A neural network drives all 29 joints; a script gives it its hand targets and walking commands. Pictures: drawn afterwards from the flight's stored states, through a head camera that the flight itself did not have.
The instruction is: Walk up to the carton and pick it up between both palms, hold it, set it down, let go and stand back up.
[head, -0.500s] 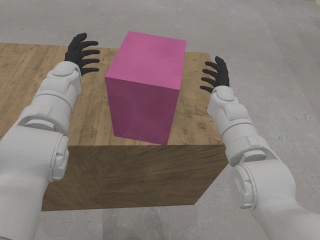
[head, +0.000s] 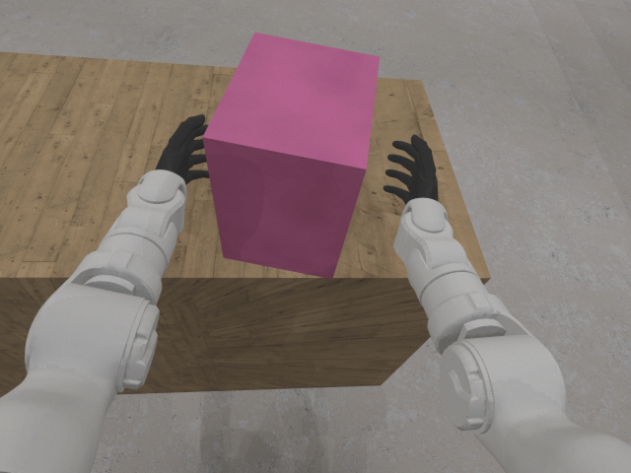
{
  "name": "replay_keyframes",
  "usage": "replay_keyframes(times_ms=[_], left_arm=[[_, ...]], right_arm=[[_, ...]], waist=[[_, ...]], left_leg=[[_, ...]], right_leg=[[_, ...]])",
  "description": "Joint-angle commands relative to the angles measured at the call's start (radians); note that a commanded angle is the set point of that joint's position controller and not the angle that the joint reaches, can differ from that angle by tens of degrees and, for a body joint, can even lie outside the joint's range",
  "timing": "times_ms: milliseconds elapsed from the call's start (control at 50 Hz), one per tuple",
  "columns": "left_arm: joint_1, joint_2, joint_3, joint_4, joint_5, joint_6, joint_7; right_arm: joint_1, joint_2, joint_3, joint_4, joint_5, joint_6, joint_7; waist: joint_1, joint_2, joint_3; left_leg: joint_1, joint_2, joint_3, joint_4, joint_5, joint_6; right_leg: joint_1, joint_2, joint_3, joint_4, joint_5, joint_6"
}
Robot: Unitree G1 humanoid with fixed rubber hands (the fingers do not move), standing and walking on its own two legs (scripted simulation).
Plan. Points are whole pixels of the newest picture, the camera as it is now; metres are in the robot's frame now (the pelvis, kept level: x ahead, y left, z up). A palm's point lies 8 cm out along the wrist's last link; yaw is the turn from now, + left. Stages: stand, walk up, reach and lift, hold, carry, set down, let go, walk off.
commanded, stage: reach and lift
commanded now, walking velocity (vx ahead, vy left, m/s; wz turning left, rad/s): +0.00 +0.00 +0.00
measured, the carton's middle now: (296, 164) +0.53 -0.01 +0.06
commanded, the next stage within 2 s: none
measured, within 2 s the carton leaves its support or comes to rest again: leaves its support in 1.86 s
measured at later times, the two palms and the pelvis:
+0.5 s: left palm (186, 169) +0.48 +0.13 +0.10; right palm (396, 204) +0.43 -0.13 +0.09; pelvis +0.00 +0.00 +0.00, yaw +0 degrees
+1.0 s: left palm (189, 186) +0.46 +0.13 +0.09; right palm (405, 220) +0.41 -0.13 +0.09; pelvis +0.01 +0.01 +0.00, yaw +0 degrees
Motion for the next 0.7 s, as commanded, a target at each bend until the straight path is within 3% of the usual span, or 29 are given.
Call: replay_keyframes(times_ms=[0,200,360,400,500,580,680], left_arm=[[-0.496,0.009,0.068,-0.283,0.034,-0.069,0.016],[-0.483,-0.092,0.159,-0.273,0.14,-0.054,-0.001],[-0.491,-0.254,0.257,-0.293,0.281,-0.06,-0.036],[-0.502,-0.344,0.286,-0.284,0.329,-0.066,-0.056],[-0.512,-0.65,0.345,-0.234,0.468,-0.102,-0.131],[-0.478,-0.702,0.343,-0.186,0.495,-0.12,-0.133],[-0.481,-0.712,0.319,-0.154,0.468,-0.125,-0.125]], right_arm=[[-0.387,-0.08,-0.116,-0.137,-0.068,-0.1,0.021],[-0.388,0.02,-0.159,-0.149,-0.147,-0.117,0.035],[-0.396,0.157,-0.273,-0.157,-0.316,-0.151,0.059],[-0.404,0.239,-0.307,-0.145,-0.38,-0.165,0.084],[-0.431,0.529,-0.314,-0.145,-0.533,-0.215,0.198],[-0.43,0.576,-0.289,-0.144,-0.553,-0.247,0.246],[-0.459,0.582,-0.26,-0.141,-0.531,-0.25,0.264]], waist=[[-0.122,0.165,-0.934],[-0.099,0.133,-0.846],[-0.1,0.133,-0.813],[-0.101,0.134,-0.804],[-0.082,0.135,-0.8],[-0.08,0.152,-0.773],[-0.079,0.124,-0.686]], left_leg=[[0.359,-0.027,0.163,0.054,0.426,-0.041],[0.321,-0.032,0.176,0.006,0.333,-0.019],[0.34,-0.029,0.182,-0.03,0.3,-0.029],[0.363,-0.027,0.182,-0.037,0.307,-0.035],[0.424,-0.029,0.187,-0.059,0.351,-0.052],[0.451,-0.034,0.193,-0.065,0.385,-0.057],[0.444,-0.04,0.194,-0.085,0.341,-0.048]], right_leg=[[0.254,0.012,0.021,0.034,0.634,0.051],[0.341,-0.003,0.025,0.025,0.608,0.057],[0.412,-0.014,0.013,0.017,0.603,0.06],[0.419,-0.015,0.005,0.009,0.598,0.058],[0.512,-0.01,-0.015,-0.009,0.64,0.05],[0.539,-0.001,-0.03,-0.014,0.657,0.051],[0.528,0.003,-0.033,-0.034,0.609,0.054]])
